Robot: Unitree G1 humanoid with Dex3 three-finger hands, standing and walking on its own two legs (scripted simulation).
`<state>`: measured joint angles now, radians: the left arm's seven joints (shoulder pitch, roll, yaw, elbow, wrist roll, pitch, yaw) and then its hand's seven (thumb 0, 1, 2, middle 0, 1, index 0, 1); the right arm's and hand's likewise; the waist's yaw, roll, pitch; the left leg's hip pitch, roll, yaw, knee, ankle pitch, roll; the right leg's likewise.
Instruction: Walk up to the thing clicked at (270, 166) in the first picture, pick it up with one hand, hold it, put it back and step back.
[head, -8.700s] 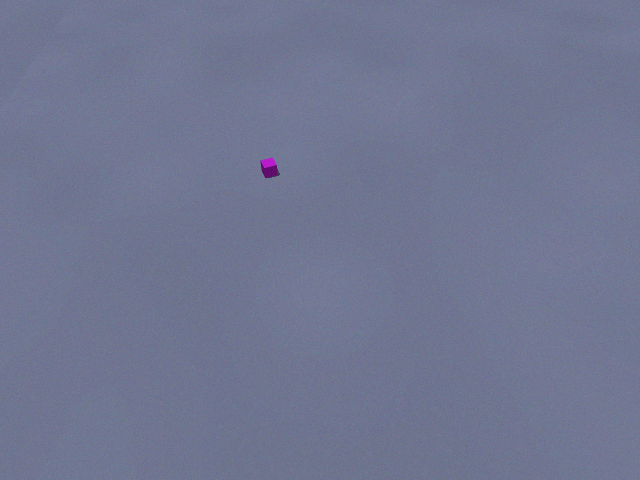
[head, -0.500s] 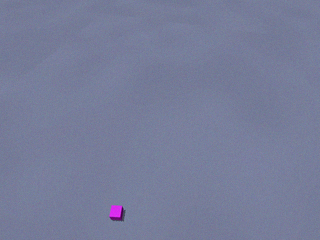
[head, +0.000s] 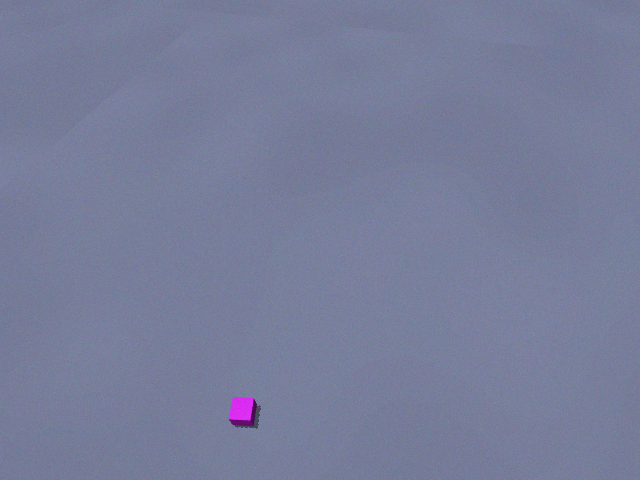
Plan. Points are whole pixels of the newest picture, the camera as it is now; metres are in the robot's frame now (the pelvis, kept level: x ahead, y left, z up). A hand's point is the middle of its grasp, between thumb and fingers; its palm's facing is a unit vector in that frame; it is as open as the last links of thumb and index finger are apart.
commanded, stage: walk up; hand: left
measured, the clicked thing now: (243, 411) +0.41 +0.26 -0.75
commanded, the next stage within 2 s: stand in 1.78 s
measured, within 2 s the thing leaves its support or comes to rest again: neither
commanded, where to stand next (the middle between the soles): +0.01 +0.03 m, yaw -1 degrees
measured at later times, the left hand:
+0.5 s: hand out of the picture +0.05 +0.30 -0.17, palm faces -0.05 -0.91 -0.42, open 7.4 cm
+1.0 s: hand out of the picture +0.11 +0.28 -0.15, palm faces -0.07 -0.93 -0.35, open 7.4 cm
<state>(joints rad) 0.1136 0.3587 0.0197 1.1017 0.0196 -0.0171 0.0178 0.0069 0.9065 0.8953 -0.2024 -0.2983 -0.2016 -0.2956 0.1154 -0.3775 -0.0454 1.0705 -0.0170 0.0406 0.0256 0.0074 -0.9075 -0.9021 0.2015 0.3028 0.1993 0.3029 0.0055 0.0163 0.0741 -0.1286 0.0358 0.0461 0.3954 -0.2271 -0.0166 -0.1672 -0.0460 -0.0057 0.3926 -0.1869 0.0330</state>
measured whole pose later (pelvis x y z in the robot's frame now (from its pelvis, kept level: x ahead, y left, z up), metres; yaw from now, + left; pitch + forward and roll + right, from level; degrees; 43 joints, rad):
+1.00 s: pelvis -0.01 +0.03 +0.00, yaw -2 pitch -3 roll +0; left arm 0.09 0.34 0.00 1.06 0.01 -0.02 0.00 0.01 0.91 0.90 -0.20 -0.30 -0.20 -0.30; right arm 0.13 -0.33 -0.01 1.03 0.00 0.00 0.02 0.01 -0.91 -0.90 0.20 0.30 0.20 0.30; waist 0.00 0.01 0.08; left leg -0.10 -0.02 0.07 0.38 -0.24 0.03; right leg -0.12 0.00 0.01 0.41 -0.24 0.00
